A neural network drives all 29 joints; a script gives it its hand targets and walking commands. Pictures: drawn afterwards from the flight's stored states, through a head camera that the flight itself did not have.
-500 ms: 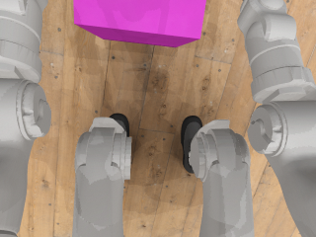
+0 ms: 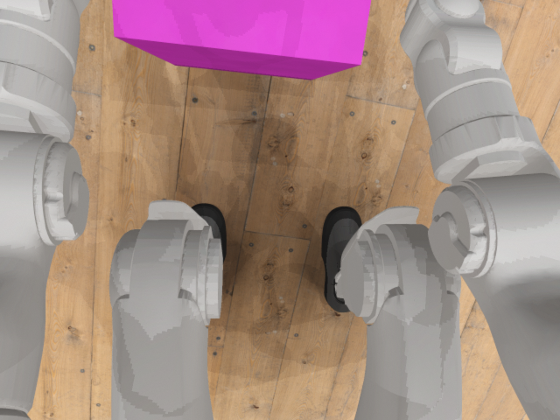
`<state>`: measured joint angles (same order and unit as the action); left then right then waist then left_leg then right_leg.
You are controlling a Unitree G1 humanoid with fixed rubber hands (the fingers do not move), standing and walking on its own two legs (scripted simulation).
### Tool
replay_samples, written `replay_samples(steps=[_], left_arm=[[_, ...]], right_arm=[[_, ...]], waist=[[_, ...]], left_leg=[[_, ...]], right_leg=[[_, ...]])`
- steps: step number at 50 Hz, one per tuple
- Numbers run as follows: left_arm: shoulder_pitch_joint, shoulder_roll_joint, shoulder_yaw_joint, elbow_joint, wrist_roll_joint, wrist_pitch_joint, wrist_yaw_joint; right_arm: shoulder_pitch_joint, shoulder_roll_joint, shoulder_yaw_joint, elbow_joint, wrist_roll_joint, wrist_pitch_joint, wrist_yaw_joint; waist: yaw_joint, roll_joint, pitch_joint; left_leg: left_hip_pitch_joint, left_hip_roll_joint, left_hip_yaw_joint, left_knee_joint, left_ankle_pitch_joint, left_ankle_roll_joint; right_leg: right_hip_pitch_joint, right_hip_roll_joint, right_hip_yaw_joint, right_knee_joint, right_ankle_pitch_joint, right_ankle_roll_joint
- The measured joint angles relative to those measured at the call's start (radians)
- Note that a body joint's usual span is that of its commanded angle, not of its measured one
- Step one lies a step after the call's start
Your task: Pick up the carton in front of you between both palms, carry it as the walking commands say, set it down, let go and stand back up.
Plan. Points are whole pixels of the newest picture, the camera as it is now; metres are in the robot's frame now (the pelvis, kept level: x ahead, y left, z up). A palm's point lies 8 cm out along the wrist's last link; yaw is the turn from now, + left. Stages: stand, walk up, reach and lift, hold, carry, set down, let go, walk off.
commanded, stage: reach and lift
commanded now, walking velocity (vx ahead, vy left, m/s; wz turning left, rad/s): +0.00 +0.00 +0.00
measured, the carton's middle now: out of the picture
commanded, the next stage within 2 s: none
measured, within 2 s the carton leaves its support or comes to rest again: leaves its support in 0.46 s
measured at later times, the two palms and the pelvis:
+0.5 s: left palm out of the picture +0.55 +0.22 -0.16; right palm out of the picture +0.56 -0.08 -0.15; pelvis +0.01 +0.00 +0.00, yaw +0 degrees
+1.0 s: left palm out of the picture +0.50 +0.21 +0.04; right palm out of the picture +0.51 -0.09 +0.04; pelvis -0.01 -0.01 +0.10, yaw +4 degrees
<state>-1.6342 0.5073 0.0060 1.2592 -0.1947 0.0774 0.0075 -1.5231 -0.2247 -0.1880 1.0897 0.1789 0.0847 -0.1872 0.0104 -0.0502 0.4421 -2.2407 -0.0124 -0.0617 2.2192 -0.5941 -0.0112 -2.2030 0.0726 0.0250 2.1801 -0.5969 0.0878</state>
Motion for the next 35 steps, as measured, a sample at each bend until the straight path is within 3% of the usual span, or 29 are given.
replay_samples(steps=[5, 8, 11, 15, 19, 23, 27, 31, 35], left_arm=[[-0.042, -0.029, -0.013, 0.004, 0.007, 0.007, 0.004], [-0.077, -0.035, -0.007, 0.021, 0.030, 0.021, 0.015], [-0.089, -0.041, 0.025, 0.022, 0.078, 0.049, 0.002], [-0.045, -0.059, 0.096, -0.044, 0.141, 0.098, -0.030], [0.015, -0.090, 0.123, -0.122, 0.158, 0.130, -0.043], [0.093, -0.112, 0.103, -0.209, 0.142, 0.162, -0.006], [0.175, -0.149, 0.104, -0.308, 0.125, 0.207, 0.083], [0.251, -0.192, 0.156, -0.372, 0.163, 0.245, 0.066], [0.300, -0.252, 0.256, -0.361, 0.260, 0.265, 0.033]], right_arm=[[-0.041, 0.027, -0.005, 0.000, -0.012, 0.007, 0.011], [-0.057, 0.044, -0.060, -0.009, -0.056, 0.013, -0.014], [-0.051, 0.061, -0.126, -0.038, -0.109, 0.039, 0.007], [-0.036, 0.072, -0.189, -0.075, -0.166, 0.093, 0.035], [0.000, 0.066, -0.197, -0.114, -0.166, 0.123, 0.037], [0.056, 0.074, -0.163, -0.166, -0.118, 0.140, 0.013], [0.144, 0.113, -0.145, -0.267, -0.100, 0.164, -0.023], [0.251, 0.164, -0.177, -0.360, -0.136, 0.194, -0.020], [0.311, 0.221, -0.269, -0.375, -0.231, 0.220, 0.015]], waist=[[0.003, 0.001, 0.039], [0.006, 0.002, 0.067], [0.009, 0.002, 0.071], [0.015, 0.002, 0.042], [0.023, -0.006, 0.009], [0.023, -0.018, -0.045], [0.013, -0.017, -0.123], [0.010, -0.009, -0.246], [0.010, -0.002, -0.372]], left_leg=[[0.017, 0.000, -0.001, -0.014, 0.015, 0.001], [0.031, -0.002, 0.000, -0.014, 0.017, 0.002], [0.032, -0.002, 0.001, -0.004, 0.014, 0.004], [0.015, 0.004, 0.009, 0.016, 0.002, 0.010], [0.001, 0.008, 0.017, 0.025, -0.010, 0.015], [-0.013, 0.005, 0.018, 0.022, -0.018, 0.012], [-0.019, -0.023, 0.006, -0.005, -0.009, -0.005], [-0.015, -0.057, -0.015, -0.058, 0.011, -0.030], [0.012, -0.075, -0.026, -0.138, 0.039, -0.043]], right_leg=[[0.018, 0.001, 0.000, -0.014, 0.014, 0.001], [0.034, 0.003, 0.001, -0.014, 0.015, 0.003], [0.035, 0.009, 0.005, -0.005, 0.012, 0.005], [0.014, 0.024, 0.015, 0.014, 0.004, 0.013], [-0.003, 0.032, 0.025, 0.026, -0.007, 0.018], [-0.020, 0.042, 0.031, 0.025, -0.013, 0.018], [-0.022, 0.052, 0.040, 0.006, -0.013, 0.020], [-0.009, 0.058, 0.046, -0.042, -0.015, 0.030], [0.019, 0.051, 0.046, -0.114, 0.003, 0.028]])
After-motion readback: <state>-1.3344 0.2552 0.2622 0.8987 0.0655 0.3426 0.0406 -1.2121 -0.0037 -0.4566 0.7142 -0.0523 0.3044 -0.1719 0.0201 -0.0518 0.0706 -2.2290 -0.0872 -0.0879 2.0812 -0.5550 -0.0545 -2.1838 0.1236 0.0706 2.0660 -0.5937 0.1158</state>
